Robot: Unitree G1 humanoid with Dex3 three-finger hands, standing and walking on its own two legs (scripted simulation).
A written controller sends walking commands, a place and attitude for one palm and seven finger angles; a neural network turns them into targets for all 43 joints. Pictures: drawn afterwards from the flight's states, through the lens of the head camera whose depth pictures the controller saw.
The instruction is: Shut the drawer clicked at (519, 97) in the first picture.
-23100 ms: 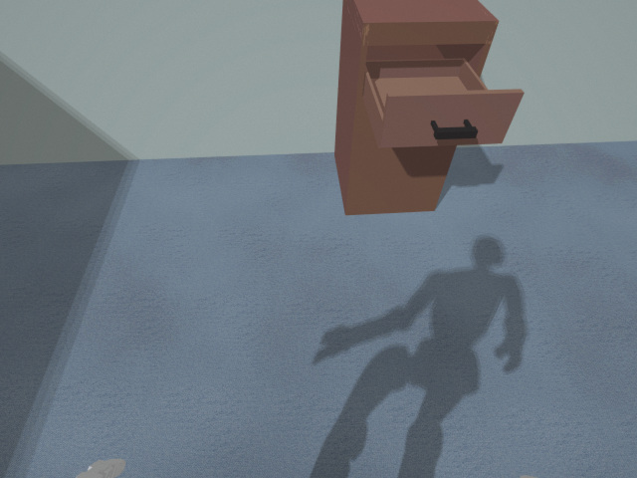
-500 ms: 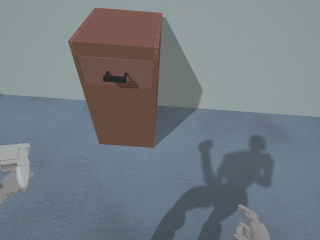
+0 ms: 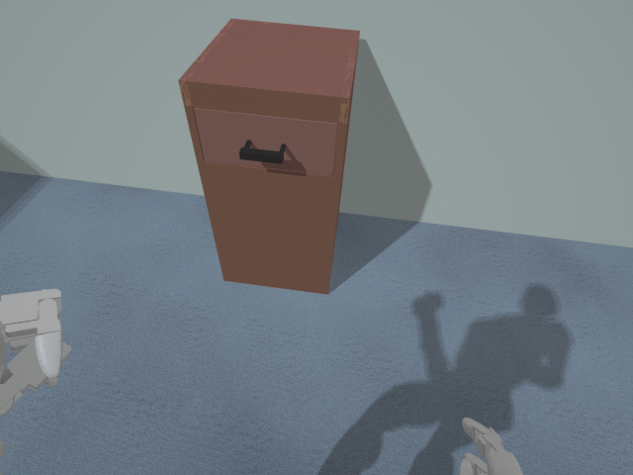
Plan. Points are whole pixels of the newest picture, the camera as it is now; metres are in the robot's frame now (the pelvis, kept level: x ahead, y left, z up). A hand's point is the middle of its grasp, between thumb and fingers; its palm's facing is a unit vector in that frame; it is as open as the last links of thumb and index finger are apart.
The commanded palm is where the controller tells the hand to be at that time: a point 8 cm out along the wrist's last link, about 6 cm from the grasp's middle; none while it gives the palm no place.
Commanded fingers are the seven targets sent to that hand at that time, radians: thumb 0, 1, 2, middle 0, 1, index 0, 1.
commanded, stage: stop stepping back and stand still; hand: left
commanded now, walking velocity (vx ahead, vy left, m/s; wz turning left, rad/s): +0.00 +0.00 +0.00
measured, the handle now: (263, 150) +0.88 +0.18 -0.11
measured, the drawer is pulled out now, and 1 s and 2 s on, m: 0.00 0.00 0.00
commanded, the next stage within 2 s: let the arm hang, fingers relaxed in 0.18 s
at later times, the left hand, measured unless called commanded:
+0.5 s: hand out of the picture +0.11 +0.22 -0.13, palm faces +0.03 -0.96 -0.27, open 3.1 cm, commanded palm none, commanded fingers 0.00 0.90 0.90 -0.92 -1.08 -0.92 -1.08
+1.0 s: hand out of the picture -0.08 +0.19 -0.16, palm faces +0.05 -0.98 -0.21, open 6.6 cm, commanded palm none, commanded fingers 0.00 0.90 0.90 -0.20 -0.30 -0.20 -0.30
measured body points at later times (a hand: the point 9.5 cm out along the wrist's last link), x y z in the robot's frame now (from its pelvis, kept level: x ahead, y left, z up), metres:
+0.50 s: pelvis -0.01 +0.01 +0.00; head -0.01 +0.01 +0.45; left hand +0.11 +0.27 -0.11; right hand +0.12 -0.24 -0.12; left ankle +0.03 +0.11 -0.73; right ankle -0.03 -0.10 -0.73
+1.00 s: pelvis -0.02 +0.02 +0.01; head +0.00 +0.01 +0.46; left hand -0.08 +0.24 -0.15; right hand -0.03 -0.19 -0.16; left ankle +0.03 +0.11 -0.73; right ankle -0.03 -0.10 -0.73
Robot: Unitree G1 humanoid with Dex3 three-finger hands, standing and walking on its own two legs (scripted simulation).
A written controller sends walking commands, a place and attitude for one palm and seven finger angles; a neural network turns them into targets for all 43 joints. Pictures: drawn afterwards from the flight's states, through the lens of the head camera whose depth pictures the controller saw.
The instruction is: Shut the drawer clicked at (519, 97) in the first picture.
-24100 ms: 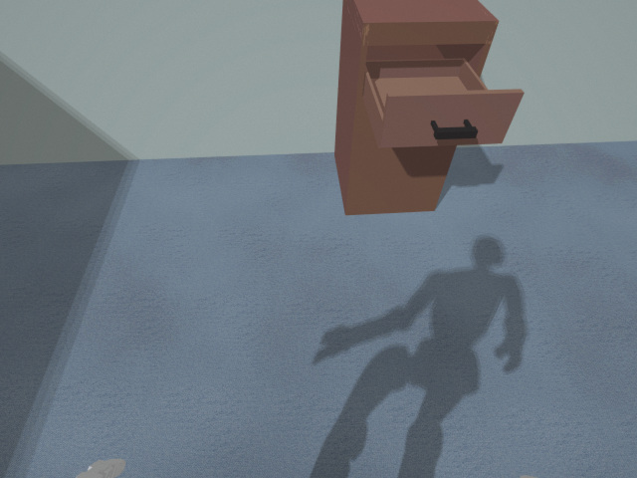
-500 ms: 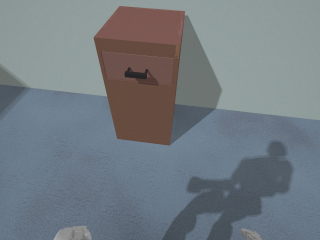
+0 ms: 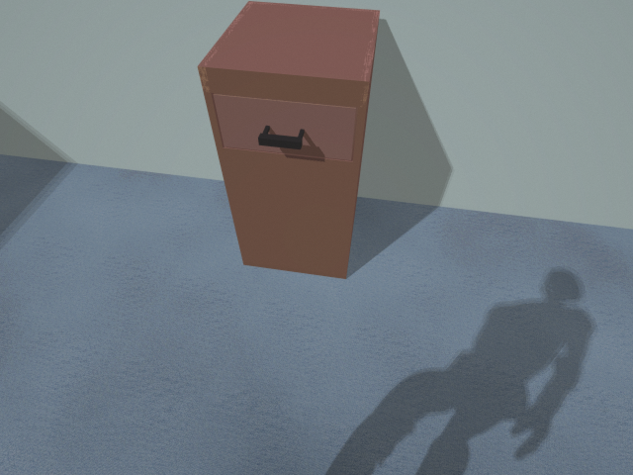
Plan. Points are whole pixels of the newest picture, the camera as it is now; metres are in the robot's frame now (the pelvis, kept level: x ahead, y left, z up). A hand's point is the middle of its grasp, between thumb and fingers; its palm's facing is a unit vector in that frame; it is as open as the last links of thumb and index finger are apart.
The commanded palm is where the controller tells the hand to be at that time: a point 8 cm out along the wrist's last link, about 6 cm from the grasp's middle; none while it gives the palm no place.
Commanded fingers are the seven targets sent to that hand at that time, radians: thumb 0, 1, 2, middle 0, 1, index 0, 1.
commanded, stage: let the arm hang, fingers relaxed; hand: left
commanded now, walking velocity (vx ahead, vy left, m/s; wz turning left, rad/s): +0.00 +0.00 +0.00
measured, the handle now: (282, 136) +0.90 +0.15 -0.11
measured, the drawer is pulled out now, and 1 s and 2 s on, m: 0.00 0.00 0.00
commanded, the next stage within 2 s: look to check the result in 0.38 s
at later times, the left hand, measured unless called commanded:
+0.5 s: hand out of the picture -0.01 +0.14 -0.18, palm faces +0.03 -0.99 -0.17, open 7.3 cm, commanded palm none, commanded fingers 0.00 0.90 0.90 -0.20 -0.30 -0.20 -0.30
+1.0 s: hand out of the picture +0.00 +0.13 -0.18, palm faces +0.05 -0.99 -0.16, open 7.3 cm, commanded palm none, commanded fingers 0.00 0.90 0.90 -0.20 -0.30 -0.20 -0.30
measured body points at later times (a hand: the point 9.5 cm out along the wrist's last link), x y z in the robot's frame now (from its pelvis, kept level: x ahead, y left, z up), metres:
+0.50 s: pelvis +0.01 -0.02 +0.00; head +0.02 -0.02 +0.45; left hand -0.01 +0.20 -0.16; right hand -0.03 -0.22 -0.16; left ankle +0.05 +0.09 -0.74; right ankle -0.01 -0.11 -0.74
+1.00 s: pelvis +0.02 -0.03 +0.00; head +0.03 -0.03 +0.45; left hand +0.00 +0.18 -0.16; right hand +0.00 -0.24 -0.16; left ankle +0.05 +0.09 -0.74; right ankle -0.01 -0.11 -0.74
